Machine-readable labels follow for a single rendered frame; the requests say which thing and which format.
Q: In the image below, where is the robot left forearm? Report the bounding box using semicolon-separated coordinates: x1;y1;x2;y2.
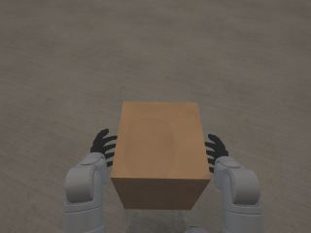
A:
62;152;109;233

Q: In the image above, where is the robot right hand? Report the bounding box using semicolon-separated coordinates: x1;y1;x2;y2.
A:
204;134;228;174

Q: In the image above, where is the robot right forearm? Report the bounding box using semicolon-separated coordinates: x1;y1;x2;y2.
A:
214;156;265;233

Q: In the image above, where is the carton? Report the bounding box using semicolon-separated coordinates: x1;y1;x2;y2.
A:
110;101;211;211

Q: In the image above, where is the robot left hand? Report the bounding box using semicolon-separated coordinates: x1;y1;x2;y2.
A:
90;128;118;167

